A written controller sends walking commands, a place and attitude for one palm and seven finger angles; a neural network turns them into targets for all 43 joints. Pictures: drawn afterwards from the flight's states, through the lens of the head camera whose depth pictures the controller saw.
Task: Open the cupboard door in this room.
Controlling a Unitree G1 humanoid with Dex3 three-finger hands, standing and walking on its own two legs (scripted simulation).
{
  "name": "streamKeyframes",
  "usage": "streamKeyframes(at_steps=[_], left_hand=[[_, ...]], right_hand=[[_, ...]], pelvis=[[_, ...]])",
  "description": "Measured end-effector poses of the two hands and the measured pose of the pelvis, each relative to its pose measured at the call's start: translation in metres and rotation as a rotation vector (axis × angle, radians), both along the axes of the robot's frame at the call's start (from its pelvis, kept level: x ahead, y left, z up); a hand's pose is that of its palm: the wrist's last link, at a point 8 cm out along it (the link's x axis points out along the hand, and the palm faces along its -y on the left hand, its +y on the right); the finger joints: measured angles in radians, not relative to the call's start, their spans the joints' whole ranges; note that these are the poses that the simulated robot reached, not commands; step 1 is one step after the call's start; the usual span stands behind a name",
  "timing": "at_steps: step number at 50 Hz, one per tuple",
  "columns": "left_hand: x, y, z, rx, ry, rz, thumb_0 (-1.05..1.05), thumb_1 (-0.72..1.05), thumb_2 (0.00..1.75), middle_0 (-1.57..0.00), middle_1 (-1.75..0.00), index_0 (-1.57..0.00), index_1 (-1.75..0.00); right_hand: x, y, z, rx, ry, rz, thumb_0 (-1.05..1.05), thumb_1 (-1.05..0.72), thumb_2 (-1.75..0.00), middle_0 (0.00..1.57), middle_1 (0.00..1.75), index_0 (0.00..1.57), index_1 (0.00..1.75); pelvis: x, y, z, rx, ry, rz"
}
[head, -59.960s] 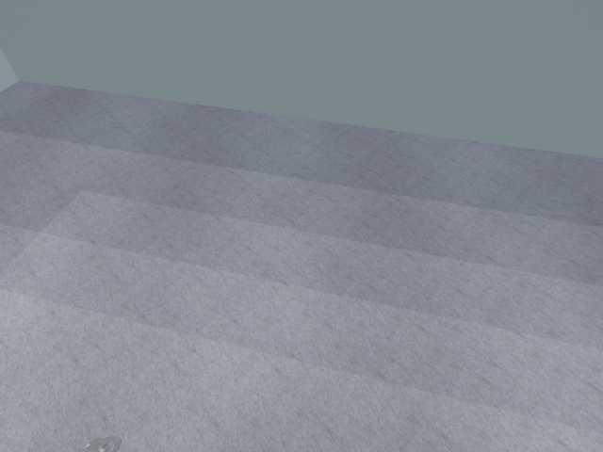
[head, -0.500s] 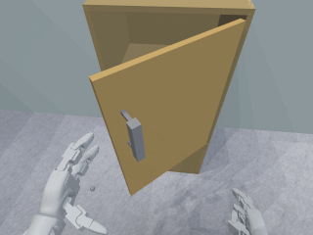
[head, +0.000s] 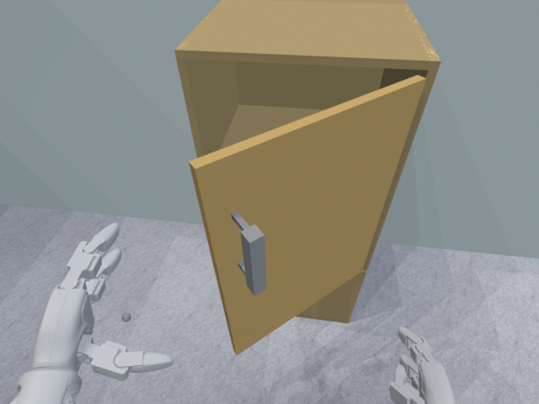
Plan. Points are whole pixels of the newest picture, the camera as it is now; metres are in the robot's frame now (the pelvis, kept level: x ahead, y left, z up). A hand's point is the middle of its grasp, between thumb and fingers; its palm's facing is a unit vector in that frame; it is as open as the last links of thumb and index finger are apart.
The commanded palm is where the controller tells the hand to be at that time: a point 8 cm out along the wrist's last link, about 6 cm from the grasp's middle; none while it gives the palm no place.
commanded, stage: draw the hand back to the body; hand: left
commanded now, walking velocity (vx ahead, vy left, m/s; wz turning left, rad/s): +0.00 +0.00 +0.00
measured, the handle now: (247, 253) +0.33 +0.07 +0.07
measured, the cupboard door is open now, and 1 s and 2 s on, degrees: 42 42 42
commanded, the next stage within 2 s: step back with the hand held close in 0.92 s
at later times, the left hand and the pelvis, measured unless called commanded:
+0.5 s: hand (72, 271) +0.21 +0.25 +0.17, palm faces +0.42 -0.82 -0.40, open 9.6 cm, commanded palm +0.16 +0.29 +0.19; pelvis +0.02 +0.00 +0.02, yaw -1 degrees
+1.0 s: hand (77, 268) +0.21 +0.24 +0.18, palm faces +0.43 -0.81 -0.40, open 7.4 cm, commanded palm +0.16 +0.28 +0.19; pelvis +0.01 -0.02 +0.03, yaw -1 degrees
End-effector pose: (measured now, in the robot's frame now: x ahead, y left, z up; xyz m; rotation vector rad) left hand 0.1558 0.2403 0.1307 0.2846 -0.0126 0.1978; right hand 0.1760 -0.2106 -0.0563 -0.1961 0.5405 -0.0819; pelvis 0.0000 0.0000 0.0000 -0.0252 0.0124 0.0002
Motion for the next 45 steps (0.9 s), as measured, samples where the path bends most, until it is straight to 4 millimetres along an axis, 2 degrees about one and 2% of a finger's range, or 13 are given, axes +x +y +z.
streamKeyframes(at_steps=[7,14,30,36,45], left_hand=[[0.000,0.019,0.012,0.070,0.007,0.114,0.00,-0.09,0.47,-0.17,-0.30,-0.17,-0.30],[0.006,0.028,0.034,0.121,-0.049,0.146,0.00,0.15,0.58,-0.18,-0.30,-0.18,-0.30],[0.014,0.048,0.067,0.194,-0.145,0.239,0.01,0.70,0.81,-0.20,-0.30,-0.20,-0.30],[0.015,0.043,0.064,0.178,-0.132,0.235,0.01,0.83,0.87,-0.21,-0.30,-0.20,-0.30],[0.014,0.035,0.062,0.181,-0.120,0.219,0.02,0.88,0.89,-0.21,-0.30,-0.21,-0.30]], right_hand=[[-0.001,0.004,0.002,-0.011,0.055,0.012,0.01,-0.91,-0.90,0.20,0.30,0.20,0.30],[0.004,0.002,0.003,-0.006,0.076,0.017,0.01,-0.91,-0.90,0.20,0.30,0.20,0.30],[0.017,-0.016,0.007,-0.009,0.093,-0.001,0.01,-0.91,-0.90,0.20,0.30,0.20,0.30],[0.016,-0.022,0.005,-0.005,0.104,-0.008,0.01,-0.91,-0.90,0.20,0.30,0.20,0.30],[0.010,-0.027,0.003,-0.001,0.112,-0.019,0.01,-0.91,-0.90,0.20,0.30,0.20,0.30]], pelvis=[[0.004,0.002,0.012,0.005,-0.044,-0.004],[0.011,0.003,0.020,0.013,-0.067,-0.010],[0.018,-0.007,0.025,0.015,-0.087,-0.021],[0.018,-0.010,0.026,0.016,-0.087,-0.023],[0.016,-0.015,0.026,0.016,-0.093,-0.026]])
